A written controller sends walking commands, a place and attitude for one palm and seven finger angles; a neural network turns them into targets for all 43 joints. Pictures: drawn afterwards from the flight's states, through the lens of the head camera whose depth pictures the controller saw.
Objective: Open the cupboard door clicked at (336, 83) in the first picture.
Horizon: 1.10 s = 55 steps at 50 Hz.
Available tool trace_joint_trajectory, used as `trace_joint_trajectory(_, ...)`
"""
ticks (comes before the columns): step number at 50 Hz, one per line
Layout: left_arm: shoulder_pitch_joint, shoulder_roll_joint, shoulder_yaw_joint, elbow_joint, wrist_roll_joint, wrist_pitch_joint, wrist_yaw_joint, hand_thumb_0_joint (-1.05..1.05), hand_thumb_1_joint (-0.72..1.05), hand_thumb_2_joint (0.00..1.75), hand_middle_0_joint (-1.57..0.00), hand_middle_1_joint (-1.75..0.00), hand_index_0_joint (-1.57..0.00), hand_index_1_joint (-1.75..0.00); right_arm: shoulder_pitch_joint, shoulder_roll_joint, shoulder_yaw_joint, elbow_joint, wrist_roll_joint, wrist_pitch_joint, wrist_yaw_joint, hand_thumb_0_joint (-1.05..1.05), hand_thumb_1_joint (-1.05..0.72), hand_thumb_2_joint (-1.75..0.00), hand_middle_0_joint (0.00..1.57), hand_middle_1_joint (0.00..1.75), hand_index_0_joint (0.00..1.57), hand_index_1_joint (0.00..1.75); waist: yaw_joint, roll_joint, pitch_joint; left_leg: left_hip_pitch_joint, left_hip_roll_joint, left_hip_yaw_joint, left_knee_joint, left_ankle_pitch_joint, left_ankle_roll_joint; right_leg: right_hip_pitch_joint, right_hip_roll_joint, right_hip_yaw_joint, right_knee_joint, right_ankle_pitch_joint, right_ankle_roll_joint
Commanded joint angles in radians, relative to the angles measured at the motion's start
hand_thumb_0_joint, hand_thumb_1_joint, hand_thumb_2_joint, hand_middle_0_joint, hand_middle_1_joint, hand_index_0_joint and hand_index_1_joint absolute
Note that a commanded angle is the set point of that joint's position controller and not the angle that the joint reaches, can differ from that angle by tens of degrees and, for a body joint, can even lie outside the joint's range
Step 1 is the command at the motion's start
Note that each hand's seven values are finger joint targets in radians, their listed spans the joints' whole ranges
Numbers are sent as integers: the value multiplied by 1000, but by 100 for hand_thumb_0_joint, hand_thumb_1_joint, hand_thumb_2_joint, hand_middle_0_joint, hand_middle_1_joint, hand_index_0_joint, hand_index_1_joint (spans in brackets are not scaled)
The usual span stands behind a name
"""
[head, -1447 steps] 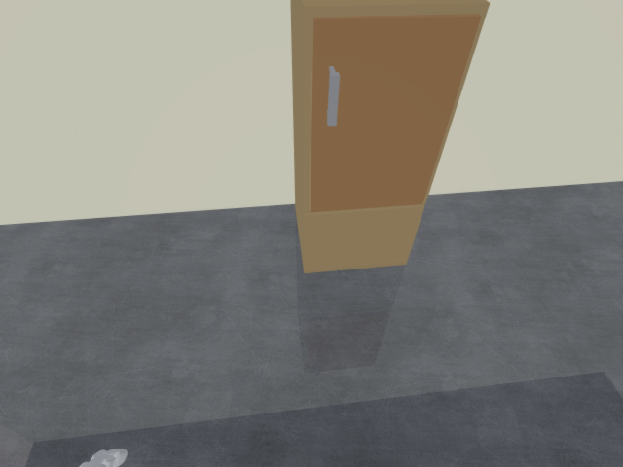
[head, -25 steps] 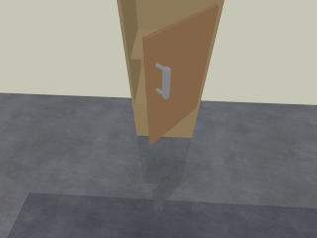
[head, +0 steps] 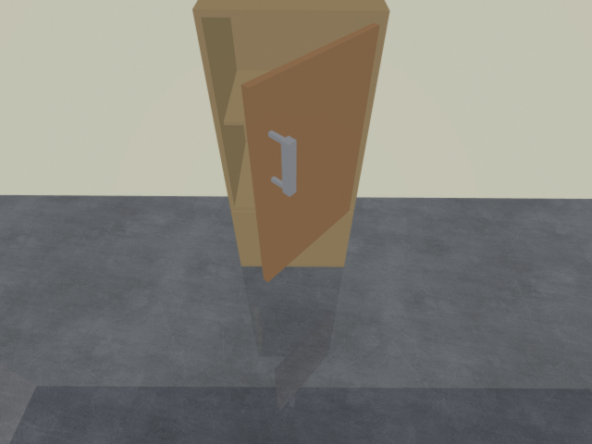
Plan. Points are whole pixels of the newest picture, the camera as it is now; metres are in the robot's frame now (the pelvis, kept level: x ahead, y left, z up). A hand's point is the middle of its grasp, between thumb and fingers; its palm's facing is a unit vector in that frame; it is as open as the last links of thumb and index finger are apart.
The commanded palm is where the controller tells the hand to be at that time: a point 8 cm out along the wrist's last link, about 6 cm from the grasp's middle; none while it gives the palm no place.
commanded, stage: look to check the result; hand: left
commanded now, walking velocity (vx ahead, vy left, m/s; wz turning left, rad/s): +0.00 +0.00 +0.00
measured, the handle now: (281, 163) +0.62 +0.06 +0.02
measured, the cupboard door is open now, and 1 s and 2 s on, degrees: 48 48 48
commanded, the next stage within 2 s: walk to a spot facing it in 0.58 s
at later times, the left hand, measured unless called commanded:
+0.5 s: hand out of the picture +0.00 +0.16 -0.17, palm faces +0.04 -0.98 -0.19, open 7.3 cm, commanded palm none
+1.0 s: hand out of the picture +0.04 +0.18 -0.18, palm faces -0.03 -0.98 -0.22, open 7.3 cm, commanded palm none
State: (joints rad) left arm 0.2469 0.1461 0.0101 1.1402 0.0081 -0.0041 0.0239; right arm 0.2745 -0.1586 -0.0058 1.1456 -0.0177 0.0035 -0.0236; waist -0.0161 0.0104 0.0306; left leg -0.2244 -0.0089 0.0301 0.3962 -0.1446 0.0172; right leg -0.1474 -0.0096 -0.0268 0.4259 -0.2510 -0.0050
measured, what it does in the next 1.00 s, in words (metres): stands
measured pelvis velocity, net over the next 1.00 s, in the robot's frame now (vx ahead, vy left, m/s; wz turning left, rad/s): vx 0.01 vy -0.01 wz -0.10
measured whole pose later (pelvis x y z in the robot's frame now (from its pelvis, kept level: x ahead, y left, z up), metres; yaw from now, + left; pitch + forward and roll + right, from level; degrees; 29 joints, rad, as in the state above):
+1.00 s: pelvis +0.01 -0.01 -0.01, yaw -6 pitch +0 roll +1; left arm 0.24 0.18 0.07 1.07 0.02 0.05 0.00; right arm 0.20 -0.17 -0.05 1.06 -0.02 0.02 -0.04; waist 0.01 0.00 0.08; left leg -0.27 0.04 0.12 0.52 -0.24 0.01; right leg -0.24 0.03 0.07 0.55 -0.31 -0.02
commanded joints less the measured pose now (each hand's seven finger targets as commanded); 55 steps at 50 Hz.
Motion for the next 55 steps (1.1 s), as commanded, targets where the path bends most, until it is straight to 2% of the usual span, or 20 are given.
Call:
trace_joint_trajectory(1,76,121,17,-15,-1,-15,12,0,90,90,-20,-30,-20,-30,44,-78,-13,-19,-3,-10,-6,0,-90,-90,20,30,20,30,7,3,36,35,95,-96,-66,28,9,-69,-92,83,-111,43,-37)
trace_joint_trajectory(15,87,111,15,-7,-2,-16,15,0,90,90,-20,-30,-20,-30,40,-79,-15,-16,-1,-7,-11,0,-90,-90,20,30,20,30,4,-29,41,62,100,-92,-57,47,9,-68,-89,81,-124,61,-34)
trace_joint_trajectory(16,89,108,14,-6,-2,-16,15,0,90,90,-20,-30,-20,-30,35,-80,-15,-15,-1,-7,-11,0,-90,-90,20,30,20,30,4,-14,41,67,101,-88,-57,43,8,-71,-91,84,-125,60,-35)
trace_joint_trajectory(23,94,116,17,-6,0,-19,15,0,90,90,-20,-30,-20,-30,26,-90,-17,-19,2,-9,-12,0,-90,-90,20,30,20,30,7,-23,38,74,103,-91,-57,60,11,-61,-88,82,-129,75,-34)
trace_joint_trajectory(30,83,119,17,-6,-1,-18,13,0,90,90,-20,-30,-20,-30,17,-93,-14,-16,-1,-11,-12,0,-90,-90,20,30,20,30,6,4,37,72,103,-94,-63,70,9,-45,-91,80,-128,88,-34)
trace_joint_trajectory(35,77,125,18,-7,-1,-19,13,0,90,90,-20,-30,-20,-30,6,-101,-15,-17,-1,-13,-12,0,-90,-90,20,30,20,30,8,-10,40,77,104,-95,-65,81,10,-43,-92,78,-130,99,-34)
trace_joint_trajectory(36,79,111,18,-8,-1,-14,13,0,90,90,-20,-30,-20,-30,12,-88,-14,-16,-1,-9,-14,0,-90,-90,20,30,20,30,6,-11,49,79,109,-87,-56,79,7,-57,-89,88,-125,107,-33)
trace_joint_trajectory(38,77,127,32,-21,1,-3,13,0,90,90,-20,-30,-20,-30,20,-96,-24,-23,0,-1,-19,0,-90,-90,20,30,20,30,7,-8,40,84,116,-62,-14,84,6,-72,-90,103,-95,157,-38)
trace_joint_trajectory(43,38,159,68,-79,7,23,-1,0,90,90,-20,-30,-20,-30,3,-138,-57,-72,-2,15,-28,0,-90,-90,20,30,20,30,4,-21,30,54,148,-39,34,4,11,-127,-77,144,-19,165,-50)
trace_joint_trajectory(46,15,161,80,-117,11,34,-11,0,90,90,-20,-30,-20,-30,-12,-161,-72,-105,-5,16,-30,0,-90,-90,20,30,20,30,3,27,32,47,192,-70,5,-68,30,-185,-46,146,45,113,-46)
trace_joint_trajectory(48,15,152,84,-137,13,36,-17,0,90,90,-20,-30,-20,-30,-17,-185,-83,-127,-6,14,-31,0,-90,-90,20,30,20,30,8,65,13,56,242,-108,-24,-114,56,-216,-10,128,121,68,-38)
trace_joint_trajectory(49,12,149,86,-147,14,40,-21,0,90,90,-20,-30,-20,-30,-16,-200,-89,-137,-8,13,-31,0,-90,-90,20,30,20,30,7,104,7,45,282,-145,-59,-144,79,-229,8,107,188,16,-32)
trace_joint_trajectory(51,8,135,89,-165,14,49,-30,0,90,90,-20,-30,-20,-30,-30,-223,-96,-157,-14,7,-29,0,-90,-90,20,30,20,30,13,186,-14,26,379,-187,-127,-132,138,-236,23,37,384,-199,-16)
trace_joint_trajectory(52,-4,131,89,-177,14,51,-33,0,90,90,-20,-30,-20,-30,-36,-225,-95,-167,-17,5,-28,0,-90,-90,20,30,20,30,13,210,-14,23,393,-179,-128,-79,152,-242,8,34,423,-253,-13)
trace_joint_trajectory(53,2,128,90,-183,13,51,-35,0,90,90,-20,-30,-20,-30,-51,-221,-94,-176,-16,4,-27,0,-90,-90,20,30,20,30,22,184,-28,16,402,-158,-111,-63,153,-225,-10,41,424,-263,-16)
trace_joint_trajectory(54,13,130,91,-184,14,48,-38,0,90,90,-20,-30,-20,-30,-72,-224,-94,-186,-18,3,-27,0,-90,-90,20,30,20,30,37,164,-32,-12,393,-116,-69,-8,136,-181,-19,41,369,-233,-17)
trace_joint_trajectory(55,56,133,93,-178,13,43,-40,0,90,90,-20,-30,-20,-30,-100,-224,-93,-199,-17,5,-27,0,-90,-90,20,30,20,30,68,100,-45,-38,358,-53,20,44,103,-103,-18,34,257,-147,-15)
